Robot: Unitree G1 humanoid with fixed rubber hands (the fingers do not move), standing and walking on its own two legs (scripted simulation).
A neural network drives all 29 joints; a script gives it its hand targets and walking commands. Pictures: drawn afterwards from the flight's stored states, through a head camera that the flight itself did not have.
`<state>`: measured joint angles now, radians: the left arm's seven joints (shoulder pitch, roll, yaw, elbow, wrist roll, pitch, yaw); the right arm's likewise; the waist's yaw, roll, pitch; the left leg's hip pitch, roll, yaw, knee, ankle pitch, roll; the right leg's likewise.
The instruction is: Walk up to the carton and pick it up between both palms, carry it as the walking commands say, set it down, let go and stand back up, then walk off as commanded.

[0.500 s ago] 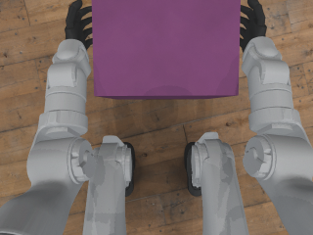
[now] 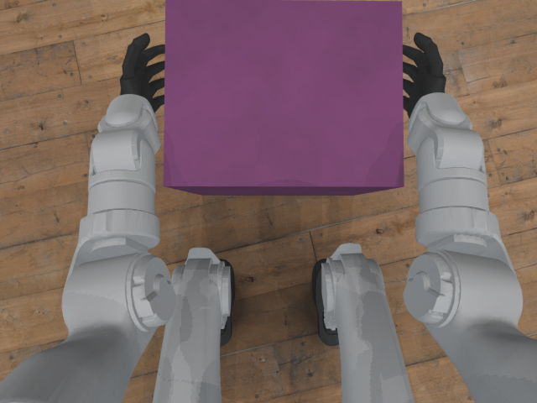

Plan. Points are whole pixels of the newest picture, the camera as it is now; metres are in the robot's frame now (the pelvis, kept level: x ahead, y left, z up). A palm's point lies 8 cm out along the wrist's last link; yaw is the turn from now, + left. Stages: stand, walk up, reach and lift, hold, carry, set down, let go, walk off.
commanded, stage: reach and lift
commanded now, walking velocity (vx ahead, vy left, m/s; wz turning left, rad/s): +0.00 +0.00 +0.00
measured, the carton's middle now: (280, 119) +0.50 -0.02 -0.15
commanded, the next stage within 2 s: none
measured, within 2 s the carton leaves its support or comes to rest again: neither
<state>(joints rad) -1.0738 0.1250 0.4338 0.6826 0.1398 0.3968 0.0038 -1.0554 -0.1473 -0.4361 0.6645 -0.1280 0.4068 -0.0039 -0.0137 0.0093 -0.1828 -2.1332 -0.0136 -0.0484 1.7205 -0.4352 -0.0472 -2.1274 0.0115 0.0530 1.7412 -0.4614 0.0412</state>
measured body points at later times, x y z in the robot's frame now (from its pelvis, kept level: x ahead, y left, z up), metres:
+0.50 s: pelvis +0.01 +0.00 +0.06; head +0.26 +0.00 +0.43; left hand +0.50 +0.17 -0.01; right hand +0.50 -0.20 +0.00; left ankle +0.12 +0.14 -0.45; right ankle +0.11 -0.13 -0.45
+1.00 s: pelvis +0.03 +0.00 +0.13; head +0.24 +0.00 +0.52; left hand +0.49 +0.18 +0.07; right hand +0.48 -0.20 +0.07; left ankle +0.12 +0.14 -0.45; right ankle +0.11 -0.13 -0.45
